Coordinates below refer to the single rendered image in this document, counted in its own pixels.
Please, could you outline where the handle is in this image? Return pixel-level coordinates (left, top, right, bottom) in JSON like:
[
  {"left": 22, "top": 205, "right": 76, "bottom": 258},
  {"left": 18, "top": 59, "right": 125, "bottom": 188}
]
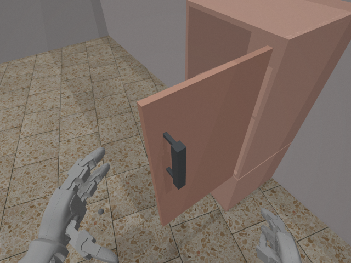
[{"left": 163, "top": 132, "right": 186, "bottom": 189}]

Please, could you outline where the robot left hand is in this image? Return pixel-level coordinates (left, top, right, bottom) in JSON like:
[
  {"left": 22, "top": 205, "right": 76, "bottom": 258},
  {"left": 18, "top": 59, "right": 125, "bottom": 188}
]
[{"left": 38, "top": 147, "right": 119, "bottom": 263}]

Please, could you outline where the robot left forearm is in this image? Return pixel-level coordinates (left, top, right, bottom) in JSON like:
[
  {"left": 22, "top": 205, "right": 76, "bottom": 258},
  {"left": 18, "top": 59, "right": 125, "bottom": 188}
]
[{"left": 18, "top": 239, "right": 69, "bottom": 263}]

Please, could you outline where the cupboard door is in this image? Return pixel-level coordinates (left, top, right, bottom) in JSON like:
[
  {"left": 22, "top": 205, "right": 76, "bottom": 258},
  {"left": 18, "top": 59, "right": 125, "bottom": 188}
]
[{"left": 137, "top": 46, "right": 273, "bottom": 227}]

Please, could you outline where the robot right hand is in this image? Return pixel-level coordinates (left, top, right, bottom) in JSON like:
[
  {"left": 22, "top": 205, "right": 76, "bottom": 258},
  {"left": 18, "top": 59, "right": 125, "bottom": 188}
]
[{"left": 256, "top": 208, "right": 302, "bottom": 263}]

